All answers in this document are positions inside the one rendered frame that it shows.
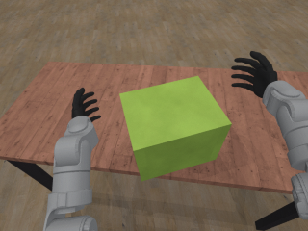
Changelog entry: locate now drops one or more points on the robot left hand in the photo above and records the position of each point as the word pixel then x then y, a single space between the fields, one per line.
pixel 79 109

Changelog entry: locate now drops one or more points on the robot right hand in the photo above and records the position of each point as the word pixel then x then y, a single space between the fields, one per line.
pixel 263 73

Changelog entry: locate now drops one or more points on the table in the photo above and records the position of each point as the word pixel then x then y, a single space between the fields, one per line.
pixel 253 155

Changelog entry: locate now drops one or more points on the robot right forearm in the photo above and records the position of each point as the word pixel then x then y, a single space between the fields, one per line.
pixel 289 106

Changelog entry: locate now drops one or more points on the robot left forearm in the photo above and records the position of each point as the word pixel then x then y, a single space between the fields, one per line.
pixel 71 190

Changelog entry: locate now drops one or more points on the right robot upper arm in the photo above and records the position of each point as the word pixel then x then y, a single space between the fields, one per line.
pixel 300 194

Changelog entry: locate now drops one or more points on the carton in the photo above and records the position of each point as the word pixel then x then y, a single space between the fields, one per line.
pixel 173 126

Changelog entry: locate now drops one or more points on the left robot upper arm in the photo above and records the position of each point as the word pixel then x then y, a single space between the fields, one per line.
pixel 76 223

